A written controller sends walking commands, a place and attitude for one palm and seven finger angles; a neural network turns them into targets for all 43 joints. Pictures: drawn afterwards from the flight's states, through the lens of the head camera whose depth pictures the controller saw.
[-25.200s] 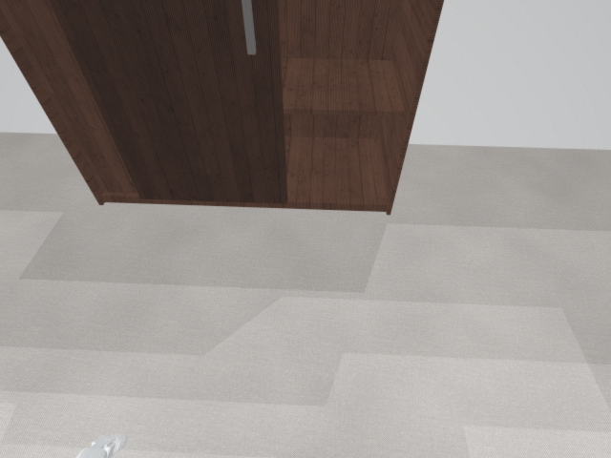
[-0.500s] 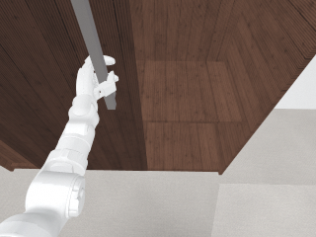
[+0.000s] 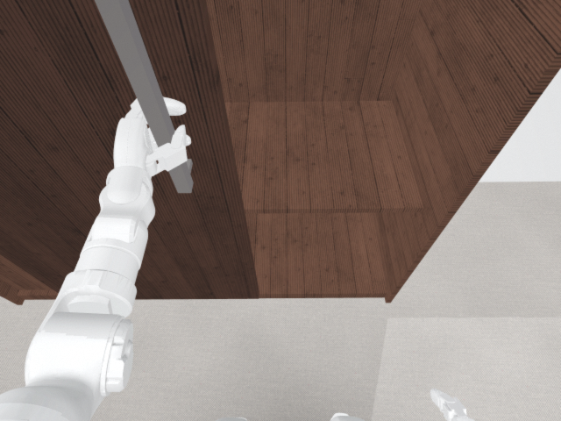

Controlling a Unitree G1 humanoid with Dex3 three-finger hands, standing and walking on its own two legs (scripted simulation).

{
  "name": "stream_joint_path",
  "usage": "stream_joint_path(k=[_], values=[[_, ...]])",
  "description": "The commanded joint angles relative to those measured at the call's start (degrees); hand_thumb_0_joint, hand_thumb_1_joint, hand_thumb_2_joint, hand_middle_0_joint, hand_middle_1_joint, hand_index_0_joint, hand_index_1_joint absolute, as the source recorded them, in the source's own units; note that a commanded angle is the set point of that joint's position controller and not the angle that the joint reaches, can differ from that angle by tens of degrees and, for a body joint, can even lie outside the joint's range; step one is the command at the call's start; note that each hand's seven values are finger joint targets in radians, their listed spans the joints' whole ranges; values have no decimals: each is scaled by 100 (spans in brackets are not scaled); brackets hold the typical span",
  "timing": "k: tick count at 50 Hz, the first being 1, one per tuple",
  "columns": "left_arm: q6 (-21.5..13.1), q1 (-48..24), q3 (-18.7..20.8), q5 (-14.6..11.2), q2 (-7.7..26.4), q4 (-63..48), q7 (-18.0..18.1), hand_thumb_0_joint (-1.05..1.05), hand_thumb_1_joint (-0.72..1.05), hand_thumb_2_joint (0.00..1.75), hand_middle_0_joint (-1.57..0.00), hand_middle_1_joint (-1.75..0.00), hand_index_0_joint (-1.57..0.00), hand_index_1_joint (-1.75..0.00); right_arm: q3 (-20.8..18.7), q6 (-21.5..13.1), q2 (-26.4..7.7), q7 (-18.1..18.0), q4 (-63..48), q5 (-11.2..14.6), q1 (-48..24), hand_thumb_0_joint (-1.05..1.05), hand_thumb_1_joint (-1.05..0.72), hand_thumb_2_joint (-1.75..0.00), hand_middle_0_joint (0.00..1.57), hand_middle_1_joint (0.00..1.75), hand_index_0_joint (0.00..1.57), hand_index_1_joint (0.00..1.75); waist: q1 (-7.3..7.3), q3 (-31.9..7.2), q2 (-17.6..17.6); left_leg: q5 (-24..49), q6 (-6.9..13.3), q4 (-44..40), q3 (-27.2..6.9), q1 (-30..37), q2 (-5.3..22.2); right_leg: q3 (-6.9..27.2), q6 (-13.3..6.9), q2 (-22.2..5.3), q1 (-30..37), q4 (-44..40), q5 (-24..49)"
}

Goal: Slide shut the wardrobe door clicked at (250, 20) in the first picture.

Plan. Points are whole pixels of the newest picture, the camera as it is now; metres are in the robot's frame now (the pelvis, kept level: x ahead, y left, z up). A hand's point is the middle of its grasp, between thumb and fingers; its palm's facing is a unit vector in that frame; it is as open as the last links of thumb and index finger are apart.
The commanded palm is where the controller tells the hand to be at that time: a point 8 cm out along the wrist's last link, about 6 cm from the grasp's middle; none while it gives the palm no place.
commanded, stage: step sideways, sliding the door along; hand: left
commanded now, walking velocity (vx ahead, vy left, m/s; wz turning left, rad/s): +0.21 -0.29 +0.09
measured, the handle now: (159, 100) +0.49 +0.21 +0.17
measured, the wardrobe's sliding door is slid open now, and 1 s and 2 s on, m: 0.46 0.39 0.26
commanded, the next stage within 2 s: none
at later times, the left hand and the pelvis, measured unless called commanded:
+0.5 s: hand (190, 148) +0.45 +0.17 +0.12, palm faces +0.40 -0.90 -0.16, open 6.2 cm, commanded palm +0.43 +0.13 +0.12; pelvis +0.07 -0.10 +0.00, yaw +8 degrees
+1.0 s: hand (232, 144) +0.46 +0.11 +0.12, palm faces +0.50 -0.86 -0.12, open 6.6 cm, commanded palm +0.43 +0.08 +0.12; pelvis +0.17 -0.14 +0.03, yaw +13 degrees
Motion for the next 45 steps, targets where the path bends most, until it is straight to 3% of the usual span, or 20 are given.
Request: stream_joint_path(k=[1,4,7,9,11,12,13,15,22,26,28,30,32,33,35,36,39,42,44,45], values=[[-255,-3157,-672,135,-125,-1720,-231,0,90,90,-45,-140,-45,-140,-236,-40,-919,-95,-549,-7,-64,0,-90,-90,20,30,20,30,-425,-1924,855,4134,808,-699,-1677,2820,1690,121,-91,9,-525,-125,-74],[-121,-2935,-757,166,-226,-1867,-229,0,90,90,-45,-140,-45,-140,-243,13,-947,-87,-619,47,-160,0,-90,-90,20,30,20,30,-357,-2279,265,4259,388,117,-690,1994,1195,133,-213,-153,1232,-1385,2123],[40,-2654,-1017,180,-557,-1992,-205,0,90,90,-45,-140,-45,-140,-321,-26,-864,-107,-590,147,-242,0,-90,-90,20,30,20,30,-352,-2288,-1133,1151,-68,1039,14,364,257,1259,-929,-1213,2577,-1596,4145],[70,-2784,-1188,135,-832,-2166,-185,0,90,90,-45,-140,-45,-140,-253,-86,-746,-97,-608,186,-346,0,-90,-90,20,30,20,30,-283,-2080,-1226,-657,-17,820,-21,-64,206,1301,-905,-1351,2957,-1613,5253],[37,-2804,-1519,117,-1205,-2482,-156,0,90,90,-45,-140,-45,-140,-201,-122,-701,-122,-474,96,-277,0,-90,-90,20,30,20,30,-486,-2126,-373,1214,131,-857,-33,1227,660,528,-384,-924,2256,-752,5032],[-1,-2690,-1656,62,-1249,-2775,-189,0,90,90,-45,-140,-45,-140,-291,-111,-879,-148,-500,62,-186,0,-90,-90,20,30,20,30,-532,-2340,638,4534,419,-1063,-698,2680,1464,71,93,-467,965,10,3807],[-58,-2788,-1830,-32,-1406,-3024,-238,0,90,90,-45,-140,-45,-140,-324,-75,-914,-36,-584,6,-126,0,-90,-90,20,30,20,30,-528,-2367,1444,7297,759,-772,-1699,4032,2255,157,222,-71,-654,823,747],[-60,-2575,-1753,24,-1437,-2821,-252,0,90,90,-45,-140,-45,-140,-333,-36,-860,211,-658,-45,-250,0,-90,-90,20,30,20,30,-319,-1995,1222,7355,874,-732,-1679,4280,2438,602,27,-164,-1246,1146,-730],[7,-1822,-1604,226,-1143,-3808,-280,0,90,90,-45,-140,-45,-140,-395,43,-894,180,-1210,40,-469,0,-90,-90,20,30,20,30,-401,-2157,785,6105,138,-479,-191,3350,1608,-139,31,28,729,-1254,1824],[-1,-1194,-1419,283,-831,-4405,-198,0,90,90,-45,-140,-45,-140,-384,7,-650,119,-1304,146,-738,0,-90,-90,20,30,20,30,-372,-2222,420,4391,-297,49,391,1878,1006,144,-140,-648,2072,-1398,5270],[83,-669,-1252,293,-707,-4608,-115,0,90,90,-45,-140,-45,-140,-426,-32,-611,74,-1298,195,-778,0,-90,-90,20,30,20,30,-133,-2702,-684,1264,-383,936,314,741,442,812,-579,-1236,3337,-1222,7375],[54,-313,-1364,362,-801,-4564,-15,0,90,90,-45,-140,-45,-140,-277,-163,-417,15,-1265,190,-843,0,-90,-90,20,30,20,30,-70,-2534,-757,-704,-225,389,112,259,283,1092,-476,-1552,3415,-1321,7559],[-39,-433,-1254,322,-748,-5138,70,0,90,90,-45,-140,-45,-140,-231,-184,-389,-50,-1225,109,-801,0,-90,-90,20,30,20,30,-128,-2672,-630,602,-220,-901,205,712,677,785,-334,-1348,3249,-951,7136],[-109,-483,-1382,277,-864,-5412,84,0,90,90,-45,-140,-45,-140,-259,-141,-420,-72,-1208,87,-859,0,-90,-90,20,30,20,30,-202,-2838,-413,2648,-176,-1220,216,1623,1021,434,-122,-1137,2679,-761,6507],[-186,-353,-1645,205,-1169,-5668,22,0,90,90,-45,-140,-45,-140,-381,-17,-687,77,-1378,32,-918,0,-90,-90,20,30,20,30,-182,-2872,589,6760,293,-821,-586,3459,2143,132,276,-496,762,-479,2457],[-143,-68,-1667,262,-1356,-5330,-23,0,90,90,-45,-140,-45,-140,-384,57,-640,260,-1420,51,-923,0,-90,-90,20,30,20,30,-97,-2727,765,7210,528,-924,-604,3788,2330,295,233,-322,325,-497,561],[-207,-82,-1687,463,-1284,-5865,-14,0,90,90,-45,-140,-45,-140,-389,20,-601,370,-1560,-47,-1043,0,-90,-90,20,30,20,30,-130,-2179,1219,7373,243,-436,119,3852,2074,26,82,-179,125,-1112,1044],[-200,604,-1826,486,-1315,-6237,-11,0,90,90,-45,-140,-45,-140,-345,17,-596,434,-1692,78,-985,0,-90,-90,20,30,20,30,-108,-2515,637,6433,-61,559,500,2868,1581,212,-112,-433,1799,-1694,4267],[-191,1010,-1742,505,-1069,-6471,41,0,90,90,-45,-140,-45,-140,-346,-8,-415,334,-1847,178,-1203,0,-90,-90,20,30,20,30,114,-2766,-1109,659,-339,1712,537,440,489,1643,-695,-1526,3941,-1135,8989],[-156,1621,-1778,544,-1132,-6141,108,0,90,90,-45,-140,-45,-140,-269,-91,-362,312,-1856,160,-1122,0,-90,-90,20,30,20,30,201,-2497,-1329,-1076,-322,1778,160,-307,251,1939,-778,-1891,3975,-1038,9605]])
